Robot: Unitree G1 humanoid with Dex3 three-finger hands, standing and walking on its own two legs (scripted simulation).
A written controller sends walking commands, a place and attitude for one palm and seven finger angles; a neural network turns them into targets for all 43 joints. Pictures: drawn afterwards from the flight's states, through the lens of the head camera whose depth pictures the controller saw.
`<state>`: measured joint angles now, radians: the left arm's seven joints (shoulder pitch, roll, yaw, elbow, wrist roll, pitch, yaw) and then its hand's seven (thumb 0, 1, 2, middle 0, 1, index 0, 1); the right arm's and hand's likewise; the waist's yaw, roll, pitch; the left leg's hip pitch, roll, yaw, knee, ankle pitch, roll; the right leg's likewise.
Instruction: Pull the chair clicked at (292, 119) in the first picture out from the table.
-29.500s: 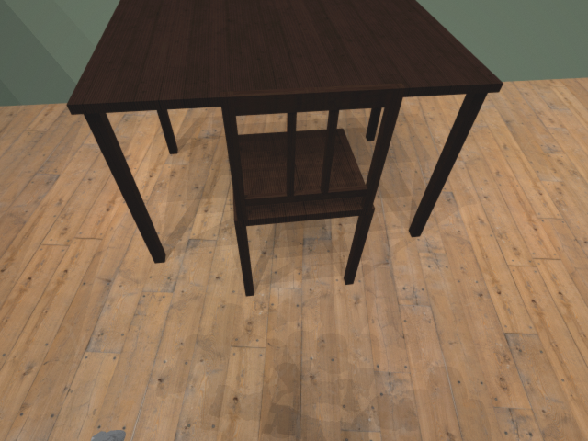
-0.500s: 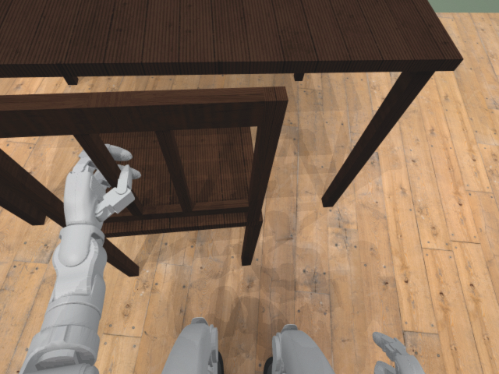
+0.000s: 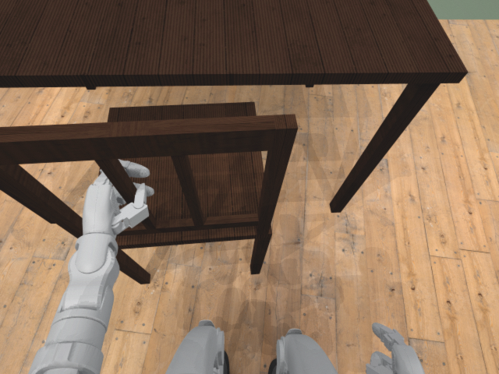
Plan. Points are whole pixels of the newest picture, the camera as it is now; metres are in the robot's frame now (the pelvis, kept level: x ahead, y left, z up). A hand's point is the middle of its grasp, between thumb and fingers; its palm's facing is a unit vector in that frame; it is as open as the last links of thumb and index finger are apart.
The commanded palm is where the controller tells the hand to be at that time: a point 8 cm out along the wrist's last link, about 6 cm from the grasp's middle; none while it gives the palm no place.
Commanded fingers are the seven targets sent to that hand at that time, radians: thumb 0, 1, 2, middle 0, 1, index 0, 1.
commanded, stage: step backward, pulling the chair out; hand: left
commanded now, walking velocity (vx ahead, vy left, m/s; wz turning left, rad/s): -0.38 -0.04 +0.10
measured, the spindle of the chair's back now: (132, 197) +0.40 +0.21 -0.02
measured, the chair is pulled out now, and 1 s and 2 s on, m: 0.04 0.16 0.34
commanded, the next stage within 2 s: none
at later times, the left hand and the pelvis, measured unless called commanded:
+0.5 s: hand (156, 239) +0.31 +0.15 +0.01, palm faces +0.06 -0.99 -0.14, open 5.1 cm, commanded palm +0.29 +0.20 +0.01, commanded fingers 0.00 0.90 0.90 -0.50 -1.45 -0.50 -1.45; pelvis -0.03 +0.00 +0.07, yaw -1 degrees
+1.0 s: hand (157, 277) +0.26 +0.14 +0.01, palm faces +0.03 -0.99 -0.16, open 5.2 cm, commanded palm +0.23 +0.19 +0.01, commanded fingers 0.00 0.90 0.90 -0.50 -1.45 -0.50 -1.45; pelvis -0.08 +0.00 +0.08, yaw +1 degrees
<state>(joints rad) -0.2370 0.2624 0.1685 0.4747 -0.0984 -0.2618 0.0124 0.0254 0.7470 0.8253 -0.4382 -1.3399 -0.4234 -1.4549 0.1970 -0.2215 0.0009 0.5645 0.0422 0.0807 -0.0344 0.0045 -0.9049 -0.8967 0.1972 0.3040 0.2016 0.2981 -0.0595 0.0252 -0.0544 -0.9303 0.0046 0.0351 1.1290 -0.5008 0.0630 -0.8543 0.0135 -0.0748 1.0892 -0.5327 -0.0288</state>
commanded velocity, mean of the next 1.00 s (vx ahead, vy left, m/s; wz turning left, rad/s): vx -0.38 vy -0.03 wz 0.10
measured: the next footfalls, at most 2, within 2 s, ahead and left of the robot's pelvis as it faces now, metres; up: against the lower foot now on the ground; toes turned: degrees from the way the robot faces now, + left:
left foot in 0.84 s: -0.01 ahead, +0.10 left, +0.00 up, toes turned +0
left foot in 1.42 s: -0.10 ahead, +0.12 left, +0.00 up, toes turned +1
